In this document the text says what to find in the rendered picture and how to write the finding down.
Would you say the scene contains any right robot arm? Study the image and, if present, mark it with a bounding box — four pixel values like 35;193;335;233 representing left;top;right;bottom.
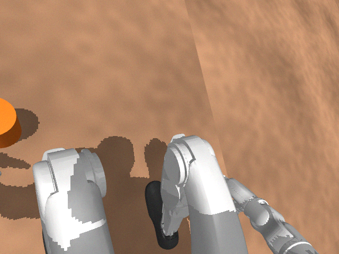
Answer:
244;198;319;254

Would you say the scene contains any right robot foot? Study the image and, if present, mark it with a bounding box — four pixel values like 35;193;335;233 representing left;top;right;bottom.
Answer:
145;181;179;250

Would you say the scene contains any can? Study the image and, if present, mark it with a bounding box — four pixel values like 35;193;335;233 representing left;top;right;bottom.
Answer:
0;98;22;148

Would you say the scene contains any right robot hand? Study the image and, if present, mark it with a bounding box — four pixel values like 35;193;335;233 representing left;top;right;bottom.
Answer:
223;175;258;214

